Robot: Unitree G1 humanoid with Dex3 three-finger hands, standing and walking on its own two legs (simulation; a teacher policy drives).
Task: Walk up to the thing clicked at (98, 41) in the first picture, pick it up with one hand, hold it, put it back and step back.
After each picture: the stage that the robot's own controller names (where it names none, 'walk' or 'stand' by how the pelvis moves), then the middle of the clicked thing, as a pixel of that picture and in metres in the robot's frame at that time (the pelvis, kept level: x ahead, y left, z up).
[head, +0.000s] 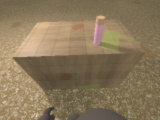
stand; (98, 31) +0.73 -0.02 +0.12
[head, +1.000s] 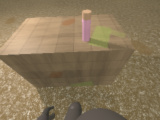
walk; (86, 27) +0.71 +0.11 +0.14
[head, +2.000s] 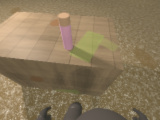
stand; (66, 34) +0.53 +0.24 +0.15
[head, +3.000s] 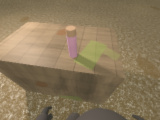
stand; (72, 43) +0.53 +0.19 +0.12
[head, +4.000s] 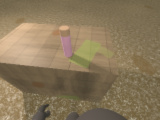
stand; (66, 43) +0.52 +0.26 +0.12
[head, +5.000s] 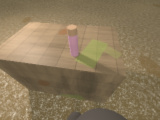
stand; (73, 42) +0.54 +0.20 +0.12
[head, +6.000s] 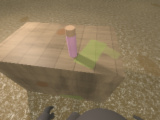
stand; (71, 43) +0.53 +0.20 +0.12
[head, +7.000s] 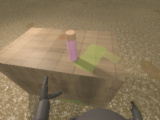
rise first; (72, 47) +0.52 +0.21 +0.12
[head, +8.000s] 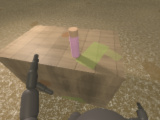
go down; (74, 43) +0.55 +0.20 +0.13
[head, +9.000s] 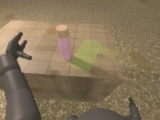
go down; (64, 44) +0.49 +0.20 +0.14
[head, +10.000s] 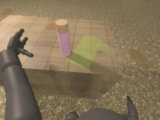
close in; (64, 40) +0.51 +0.20 +0.14
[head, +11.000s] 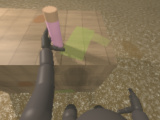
close; (54, 31) +0.54 +0.21 +0.17
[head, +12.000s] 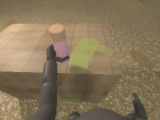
lift; (61, 47) +0.40 +0.18 +0.21
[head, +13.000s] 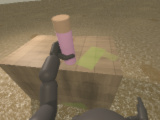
lift; (66, 44) +0.31 +0.16 +0.32
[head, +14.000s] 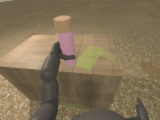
hold; (67, 44) +0.33 +0.16 +0.31
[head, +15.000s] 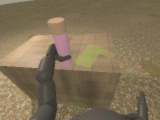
hold; (62, 45) +0.32 +0.17 +0.31
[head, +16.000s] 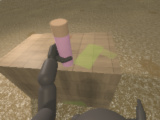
hold; (64, 46) +0.32 +0.17 +0.29
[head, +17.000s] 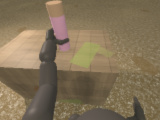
crouch; (60, 29) +0.43 +0.19 +0.32
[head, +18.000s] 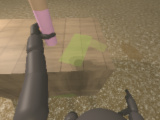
lower; (45, 24) +0.52 +0.23 +0.26
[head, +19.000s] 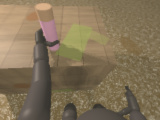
lower; (50, 31) +0.52 +0.22 +0.18
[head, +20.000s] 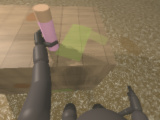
lower; (48, 32) +0.52 +0.22 +0.18
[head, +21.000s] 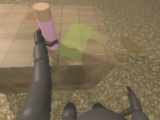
lower; (48, 30) +0.52 +0.22 +0.18
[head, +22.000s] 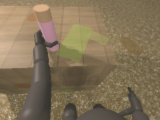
rest; (49, 32) +0.51 +0.22 +0.18
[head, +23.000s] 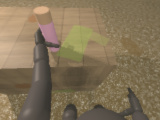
withdraw; (49, 33) +0.51 +0.22 +0.18
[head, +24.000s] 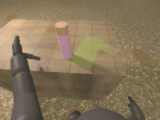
sink last; (64, 42) +0.48 +0.20 +0.16
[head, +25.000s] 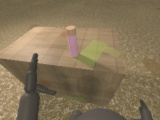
stand; (72, 42) +0.54 +0.21 +0.15
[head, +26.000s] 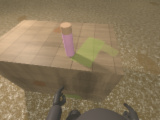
stand; (68, 41) +0.52 +0.21 +0.14
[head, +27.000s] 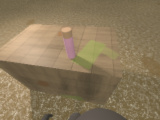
stand; (69, 44) +0.53 +0.21 +0.12
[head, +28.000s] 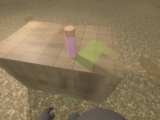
stand; (71, 43) +0.53 +0.18 +0.12
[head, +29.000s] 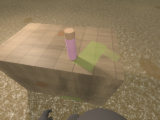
stand; (71, 45) +0.51 +0.19 +0.12
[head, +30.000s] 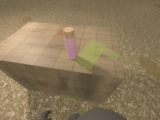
stand; (70, 44) +0.52 +0.20 +0.12
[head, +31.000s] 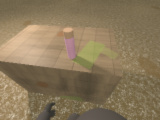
stand; (70, 44) +0.53 +0.20 +0.12
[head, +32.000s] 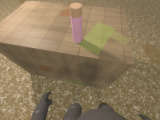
walk; (76, 25) +0.59 +0.15 +0.15
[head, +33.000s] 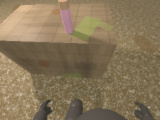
walk; (66, 18) +0.71 +0.27 +0.15
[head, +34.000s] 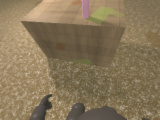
walk; (85, 4) +1.00 +0.11 +0.15
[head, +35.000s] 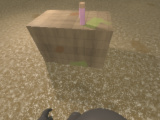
stand; (82, 14) +1.16 +0.19 +0.13
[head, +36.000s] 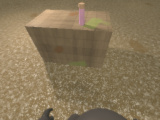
stand; (81, 14) +1.15 +0.19 +0.12
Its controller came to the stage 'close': yes
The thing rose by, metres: 0.20
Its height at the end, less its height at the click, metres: +0.00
